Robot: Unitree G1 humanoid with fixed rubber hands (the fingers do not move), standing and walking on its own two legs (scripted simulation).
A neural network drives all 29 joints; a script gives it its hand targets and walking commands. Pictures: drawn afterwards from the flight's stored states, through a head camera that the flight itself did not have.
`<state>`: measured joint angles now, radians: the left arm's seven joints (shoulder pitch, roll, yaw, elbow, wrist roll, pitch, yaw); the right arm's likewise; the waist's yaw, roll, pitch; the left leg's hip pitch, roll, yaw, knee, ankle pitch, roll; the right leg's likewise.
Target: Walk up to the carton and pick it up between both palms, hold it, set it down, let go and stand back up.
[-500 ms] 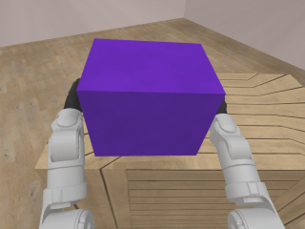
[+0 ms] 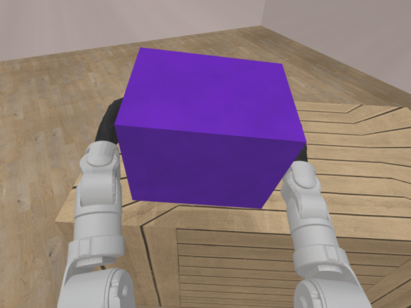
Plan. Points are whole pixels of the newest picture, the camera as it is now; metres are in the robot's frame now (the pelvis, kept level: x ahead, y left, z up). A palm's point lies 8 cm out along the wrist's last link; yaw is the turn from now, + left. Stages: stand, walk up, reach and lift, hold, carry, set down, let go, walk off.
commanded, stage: set down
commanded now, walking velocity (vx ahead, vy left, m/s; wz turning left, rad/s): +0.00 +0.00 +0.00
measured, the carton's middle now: (205, 133) +0.38 +0.01 +0.18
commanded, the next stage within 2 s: none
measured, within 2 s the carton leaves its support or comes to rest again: neither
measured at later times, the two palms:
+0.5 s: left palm (121, 146) +0.39 +0.17 +0.14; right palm (293, 158) +0.37 -0.18 +0.13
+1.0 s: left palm (133, 151) +0.42 +0.16 +0.10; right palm (291, 163) +0.39 -0.19 +0.09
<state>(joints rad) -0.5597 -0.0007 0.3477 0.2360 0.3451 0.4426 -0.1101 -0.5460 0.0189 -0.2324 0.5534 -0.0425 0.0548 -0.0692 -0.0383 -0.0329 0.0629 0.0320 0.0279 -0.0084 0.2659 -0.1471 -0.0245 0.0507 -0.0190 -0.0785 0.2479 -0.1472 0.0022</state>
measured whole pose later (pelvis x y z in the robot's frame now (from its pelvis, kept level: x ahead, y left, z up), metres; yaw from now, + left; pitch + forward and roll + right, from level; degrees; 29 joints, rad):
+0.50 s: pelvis +0.02 +0.00 +0.00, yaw +0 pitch -6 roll -1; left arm -0.51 0.01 0.29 0.31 0.29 0.37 -0.06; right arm -0.51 -0.04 -0.14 0.60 0.03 -0.02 -0.10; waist -0.05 -0.03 0.06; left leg 0.01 0.04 0.00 0.28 -0.18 -0.03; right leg 0.05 -0.01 -0.08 0.23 -0.16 0.01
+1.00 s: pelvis +0.02 +0.00 +0.00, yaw -1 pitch -1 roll -1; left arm -0.67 0.03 0.35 0.75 0.26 0.09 -0.02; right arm -0.62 -0.01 -0.38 0.85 -0.16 -0.19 -0.05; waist -0.01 -0.02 0.02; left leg -0.09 0.04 0.01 0.27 -0.16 -0.03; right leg -0.07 0.00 -0.06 0.22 -0.13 0.00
